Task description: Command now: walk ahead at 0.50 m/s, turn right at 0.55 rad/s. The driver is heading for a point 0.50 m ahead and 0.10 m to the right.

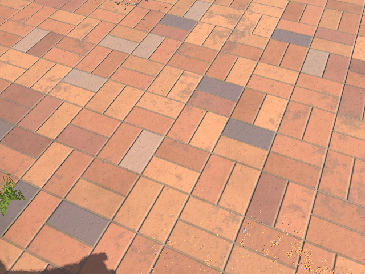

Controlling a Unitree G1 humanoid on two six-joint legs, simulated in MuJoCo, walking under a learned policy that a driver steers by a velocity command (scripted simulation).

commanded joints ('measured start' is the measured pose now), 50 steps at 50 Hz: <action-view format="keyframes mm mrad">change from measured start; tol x32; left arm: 1 40 154 39 -53 -2 -13 4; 50 -168 44 -34 -55 29 2 19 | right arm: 1 -75 -65 -11 -78 5 -3 4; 50 205 -25 -20 129 25 83 -37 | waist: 1 19 -87 -3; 13 -76 319 -357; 30 -63 57 37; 38 43 -264 -530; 50 -51 -144 -109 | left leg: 1 13 -40 53 -144 131 -19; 11 598 -71 -25 -506 19 92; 13 902 339 -744 -684 -269 248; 18 518 139 -183 -738 17 181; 34 651 109 214 -519 848 143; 36 523 49 252 -178 606 99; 38 159 -136 109 368 -484 54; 50 406 -82 62 -190 -159 40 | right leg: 1 -23 -223 203 -107 297 -111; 10 23 -236 306 176 508 -21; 14 -521 -94 60 937 -298 42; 34 -257 -96 -152 238 70 36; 38 505 -619 442 231 1223 -259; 50 -172 -328 77 -85 196 -78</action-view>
